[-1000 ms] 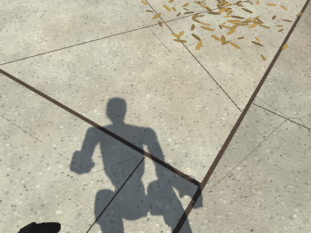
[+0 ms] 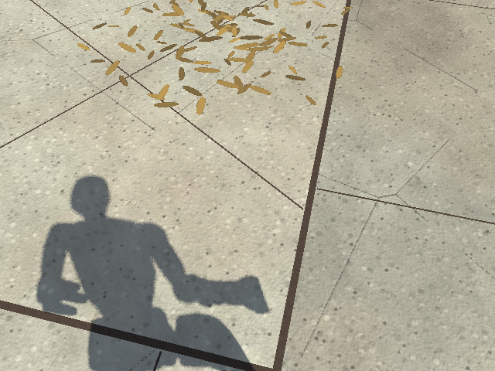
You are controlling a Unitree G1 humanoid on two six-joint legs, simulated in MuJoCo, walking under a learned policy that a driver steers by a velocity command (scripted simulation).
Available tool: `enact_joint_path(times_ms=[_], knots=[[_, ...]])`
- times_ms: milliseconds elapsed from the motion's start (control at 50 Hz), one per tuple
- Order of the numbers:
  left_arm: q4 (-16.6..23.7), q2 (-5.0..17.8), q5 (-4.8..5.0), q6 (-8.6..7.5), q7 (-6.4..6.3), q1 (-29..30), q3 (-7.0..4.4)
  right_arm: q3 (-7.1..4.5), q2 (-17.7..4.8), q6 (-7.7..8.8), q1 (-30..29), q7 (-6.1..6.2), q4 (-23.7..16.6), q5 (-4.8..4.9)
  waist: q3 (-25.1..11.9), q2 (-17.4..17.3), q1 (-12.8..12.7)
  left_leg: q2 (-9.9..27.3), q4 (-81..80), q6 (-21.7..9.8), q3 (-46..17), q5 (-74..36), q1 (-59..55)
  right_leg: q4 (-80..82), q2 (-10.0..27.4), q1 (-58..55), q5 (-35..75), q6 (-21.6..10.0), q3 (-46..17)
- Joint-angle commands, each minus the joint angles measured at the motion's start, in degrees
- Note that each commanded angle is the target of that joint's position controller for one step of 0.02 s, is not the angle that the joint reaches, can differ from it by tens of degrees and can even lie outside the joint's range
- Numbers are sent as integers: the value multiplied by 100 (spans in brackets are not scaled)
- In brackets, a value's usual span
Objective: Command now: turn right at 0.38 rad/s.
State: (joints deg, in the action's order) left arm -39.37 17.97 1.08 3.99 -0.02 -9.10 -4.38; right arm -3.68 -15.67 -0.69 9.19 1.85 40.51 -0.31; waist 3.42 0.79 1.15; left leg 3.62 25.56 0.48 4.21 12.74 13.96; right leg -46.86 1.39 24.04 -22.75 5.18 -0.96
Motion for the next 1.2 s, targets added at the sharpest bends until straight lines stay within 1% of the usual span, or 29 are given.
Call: enact_joint_path(times_ms=[20,40,60,80,100,120,140,160,180,200,240,260,300,340,360,380,400,420,440,460,480,500,520,540,600,760,960,1180,1200], knots=[[431,433,-30,-63,56,-60,-111,-308,-1157,60,-106,-43,-258,130,-825,-1138,-51,1299,-303,-1248,-924,-2501,-770,1101,-163,-503,380,-247,315],[332,410,-43,-71,74,-285,-118,-288,-1125,58,-188,-48,-227,195,-818,-1082,-204,1210,-85,-1092,-827,-2321,-606,1897,-248,-965,1003,-413,409],[276,499,-66,-78,64,-401,-140,-230,-967,80,38,-60,-90,221,-803,-873,-245,1039,178,-762,-657,-1849,-252,2602,-255,-1582,1725,-591,285],[299,853,-76,-82,0,-519,-207,-121,-645,117,312,-99,-37,32,-1062,89,-113,617,1039,-205,-192,-480,500,2712,561,-2554,3213,-839,-780],[457,1237,-174,-85,-53,-271,-226,1,-346,155,302,-133,-228,-194,-1020,1548,35,-39,2041,325,113,2222,1654,2561,1903,-2689,4682,-1810,-2168],[421,880,-317,-200,-16,-410,-144,-124,-754,120,-174,-53,-255,-83,-1131,1006,-438,27,2902,410,-504,2587,1562,2671,2051,-2071,4200,-2386,-2213],[340,751,-324,-299,5,-211,-82,-186,-901,72,-196,-30,-209,43,-900,833,-303,63,3268,383,-625,2324,1569,2746,1714,-1854,3742,-2245,-1789],[295,721,-258,-360,4,47,-79,-210,-876,22,-70,6,-84,60,-757,772,-190,72,3306,370,-662,1993,1626,2780,1396,-1774,3264,-1973,-1486],[287,639,-188,-397,-3,224,-46,-235,-903,-31,15,50,15,21,-656,770,-149,93,3295,400,-719,1704,1643,2796,1282,-1727,3186,-1819,-1350],[248,574,-166,-415,-24,327,-7,-242,-878,-61,108,68,71,2,-622,747,-70,58,3372,443,-724,1439,1442,2791,1193,-1550,3479,-1793,-1202],[164,390,-180,-424,-52,395,61,-204,-714,-56,285,63,168,34,-716,703,15,18,3102,500,-685,1100,1144,2784,1032,-1520,3548,-1776,-961],[124,348,-174,-424,-59,427,72,-168,-624,-50,266,59,190,45,-717,708,-4,43,2717,506,-670,1002,1041,2761,967,-1569,3417,-1743,-897],[21,386,-174,-407,-65,382,63,-101,-514,-36,75,49,180,37,-673,703,-143,34,1969,498,-614,1001,744,2735,953,-1589,3146,-1751,-944],[-96,462,-183,-383,-58,321,49,-92,-560,-27,35,38,196,55,-648,695,-216,-8,1431,475,-572,1029,474,2732,1037,-1582,2896,-1827,-1144],[-145,449,-173,-378,-52,340,61,-91,-579,-20,89,31,238,67,-621,681,-199,-27,1113,449,-559,899,315,2733,1045,-1538,2721,-1824,-1225],[-189,404,-144,-376,-48,414,85,-84,-555,-7,203,21,309,65,-583,624,-103,-56,613,398,-522,553,60,2696,990,-1440,2490,-1755,-1235],[-253,341,-103,-378,-40,448,114,-62,-511,16,343,3,393,31,-527,527,30,-91,-155,312,-476,-167,-337,2661,877,-1274,2206,-1596,-1177],[-352,264,-109,-415,-27,270,141,-59,-622,39,374,-5,426,-50,-549,321,21,39,-453,213,-680,-969,-788,2661,732,-1064,1871,-1337,-1137],[-398,217,-206,-467,7,106,159,-98,-909,46,405,11,410,-80,-618,-99,-146,390,-299,67,-992,-1873,-1122,2512,458,-861,1434,-1081,-933],[-440,243,-205,-493,35,-40,120,-173,-1136,47,281,-8,530,-7,-569,-674,-386,324,-21,-159,-859,-1294,-759,2599,89,-982,1099,-891,-542],[-492,342,-218,-479,23,256,122,-120,-820,72,193,-54,507,4,-502,-500,-142,217,-151,-198,-832,-679,-418,2454,-11,-1243,983,-760,-417],[-499,324,-186,-451,-1,403,108,-67,-654,102,163,-64,553,-45,-445,-453,-118,185,-246,-128,-822,-460,-287,2385,-13,-1295,984,-753,-389],[-541,247,-169,-410,-35,433,121,-51,-630,131,112,-60,590,-67,-390,-477,-125,139,-288,-52,-794,-492,-237,2368,24,-1306,1106,-781,-415],[-594,250,-170,-365,-57,391,118,-34,-589,165,103,-58,626,-57,-333,-481,-118,115,-296,-8,-770,-537,-248,2363,10,-1270,1216,-789,-412],[-786,221,-169,-333,-85,282,108,-8,-576,209,213,-28,787,-35,-312,-326,-107,65,-262,20,-717,-507,-272,2379,16,-1293,1343,-792,-405],[-1296,222,-143,-353,-127,133,99,49,-546,192,216,24,1106,-20,-249,-81,-96,-22,-277,-19,-661,-473,-297,2397,-2,-1337,1531,-707,-346],[-1763,233,-125,-363,-177,10,130,110,-457,169,274,33,1478,-10,-218,-83,-118,-119,-316,-23,-585,-473,-271,2403,-2,-1387,1622,-693,-298],[-2061,163,-115,-367,-195,-87,180,166,-390,155,436,58,1781,-2,-173,-94,-125,-176,-338,-21,-544,-421,-220,2425,-18,-1361,1607,-692,-249],[-2125,123,-112,-361,-200,-184,190,178,-339,146,551,65,1856,5,-298,-73,-126,-250,-328,-37,-464,133,-257,2456,-72,-1401,991,-711,-200]])
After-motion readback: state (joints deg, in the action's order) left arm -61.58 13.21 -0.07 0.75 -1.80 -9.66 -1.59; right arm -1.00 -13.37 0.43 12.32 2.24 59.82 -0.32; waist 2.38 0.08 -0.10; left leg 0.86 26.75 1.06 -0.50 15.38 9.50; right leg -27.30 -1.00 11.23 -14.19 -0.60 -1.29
